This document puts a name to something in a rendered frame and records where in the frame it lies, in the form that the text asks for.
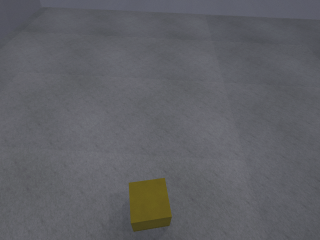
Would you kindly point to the carton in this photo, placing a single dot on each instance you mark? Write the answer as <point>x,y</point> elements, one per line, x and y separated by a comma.
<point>149,204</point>

